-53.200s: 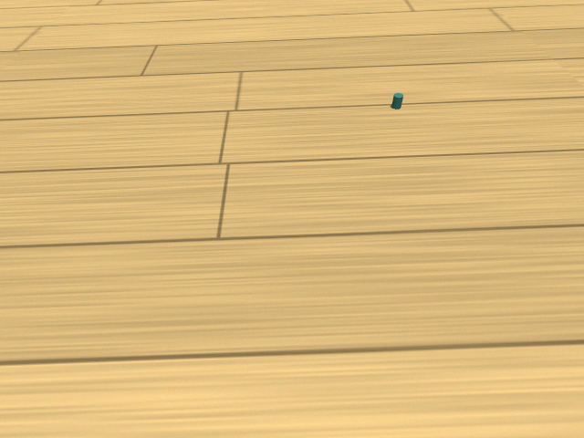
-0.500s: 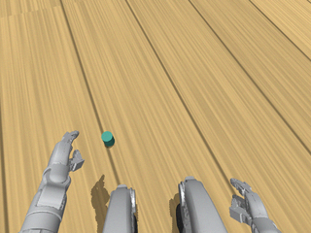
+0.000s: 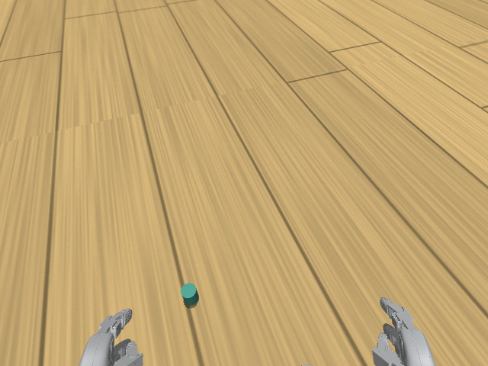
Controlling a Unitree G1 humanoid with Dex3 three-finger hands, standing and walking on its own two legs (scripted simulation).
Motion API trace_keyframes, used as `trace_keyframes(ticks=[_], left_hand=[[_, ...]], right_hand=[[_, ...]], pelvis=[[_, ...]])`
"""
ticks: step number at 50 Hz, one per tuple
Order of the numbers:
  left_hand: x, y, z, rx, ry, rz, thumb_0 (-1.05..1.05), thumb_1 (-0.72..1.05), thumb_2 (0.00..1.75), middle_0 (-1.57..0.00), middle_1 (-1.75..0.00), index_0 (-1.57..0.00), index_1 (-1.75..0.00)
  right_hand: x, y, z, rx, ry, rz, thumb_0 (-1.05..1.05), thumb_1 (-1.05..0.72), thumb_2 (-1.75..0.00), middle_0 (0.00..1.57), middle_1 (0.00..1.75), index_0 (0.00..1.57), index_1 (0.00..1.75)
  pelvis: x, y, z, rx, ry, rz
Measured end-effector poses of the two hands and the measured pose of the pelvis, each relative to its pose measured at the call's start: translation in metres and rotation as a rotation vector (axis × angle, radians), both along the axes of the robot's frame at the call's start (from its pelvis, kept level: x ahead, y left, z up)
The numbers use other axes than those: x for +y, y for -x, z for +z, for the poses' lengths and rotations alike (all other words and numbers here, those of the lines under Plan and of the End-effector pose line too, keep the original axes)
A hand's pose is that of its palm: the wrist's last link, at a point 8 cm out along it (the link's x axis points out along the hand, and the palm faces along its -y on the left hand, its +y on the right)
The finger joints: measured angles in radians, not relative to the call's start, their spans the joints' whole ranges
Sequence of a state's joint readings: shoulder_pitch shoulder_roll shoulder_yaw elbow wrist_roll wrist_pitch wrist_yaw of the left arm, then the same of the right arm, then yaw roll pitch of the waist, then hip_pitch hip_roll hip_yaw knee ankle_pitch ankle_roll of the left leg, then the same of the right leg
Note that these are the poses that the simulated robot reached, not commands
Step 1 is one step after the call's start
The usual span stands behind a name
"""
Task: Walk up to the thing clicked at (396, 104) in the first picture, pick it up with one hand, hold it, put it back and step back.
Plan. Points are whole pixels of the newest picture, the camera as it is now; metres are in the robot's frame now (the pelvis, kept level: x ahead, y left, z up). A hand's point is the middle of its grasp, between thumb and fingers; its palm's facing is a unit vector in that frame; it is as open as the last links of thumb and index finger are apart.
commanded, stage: home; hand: left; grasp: from above
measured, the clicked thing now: (190, 294) +0.51 +0.21 -0.67
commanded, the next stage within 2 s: none
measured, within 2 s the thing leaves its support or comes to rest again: neither
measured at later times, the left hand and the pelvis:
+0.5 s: hand out of the picture +0.16 +0.18 -0.04, palm faces +0.06 -0.98 -0.20, open 7.4 cm; pelvis +0.00 +0.00 +0.01, yaw +1 degrees
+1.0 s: hand out of the picture +0.16 +0.18 -0.04, palm faces +0.06 -0.98 -0.20, open 7.4 cm; pelvis +0.00 +0.00 +0.00, yaw +0 degrees
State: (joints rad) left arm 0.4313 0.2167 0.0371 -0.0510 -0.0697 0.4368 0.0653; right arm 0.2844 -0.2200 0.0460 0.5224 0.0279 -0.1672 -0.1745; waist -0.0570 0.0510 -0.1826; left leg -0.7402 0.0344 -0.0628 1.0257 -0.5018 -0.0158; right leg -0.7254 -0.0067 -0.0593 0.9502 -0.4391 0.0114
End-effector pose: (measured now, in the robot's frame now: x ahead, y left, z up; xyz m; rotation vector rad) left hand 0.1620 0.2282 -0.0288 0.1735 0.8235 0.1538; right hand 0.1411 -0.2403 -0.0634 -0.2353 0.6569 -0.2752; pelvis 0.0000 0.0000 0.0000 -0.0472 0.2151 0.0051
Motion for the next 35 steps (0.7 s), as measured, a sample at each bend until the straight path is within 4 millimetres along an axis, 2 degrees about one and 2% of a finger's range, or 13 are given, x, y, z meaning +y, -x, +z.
trace_keyframes(ticks=[6, 13, 35], left_hand=[[0.003, 0.017, 0.014, 0.003, 0.002, 0.011, 0.01, 0.90, 0.90, -0.20, -0.30, -0.20, -0.31], [0.006, 0.021, 0.011, 0.009, 0.009, 0.017, 0.01, 0.91, 0.90, -0.20, -0.30, -0.20, -0.30], [0.005, 0.020, 0.013, 0.000, 0.005, -0.015, 0.01, 0.91, 0.90, -0.20, -0.30, -0.20, -0.30]], right_hand=[[0.007, -0.021, 0.013, -0.074, -0.002, 0.035, 0.02, -0.90, -0.90, 0.20, 0.30, 0.20, 0.30], [0.010, -0.031, 0.019, -0.109, 0.014, 0.069, 0.02, -0.90, -0.90, 0.20, 0.30, 0.20, 0.30], [0.004, 0.001, 0.010, -0.050, 0.019, 0.027, 0.02, -0.90, -0.90, 0.20, 0.30, 0.20, 0.30]], pelvis=[[0.001, -0.006, 0.006, -0.025, -0.002, 0.008], [0.001, -0.006, 0.006, -0.038, -0.003, 0.014], [0.004, 0.000, 0.006, -0.050, -0.002, 0.003]])
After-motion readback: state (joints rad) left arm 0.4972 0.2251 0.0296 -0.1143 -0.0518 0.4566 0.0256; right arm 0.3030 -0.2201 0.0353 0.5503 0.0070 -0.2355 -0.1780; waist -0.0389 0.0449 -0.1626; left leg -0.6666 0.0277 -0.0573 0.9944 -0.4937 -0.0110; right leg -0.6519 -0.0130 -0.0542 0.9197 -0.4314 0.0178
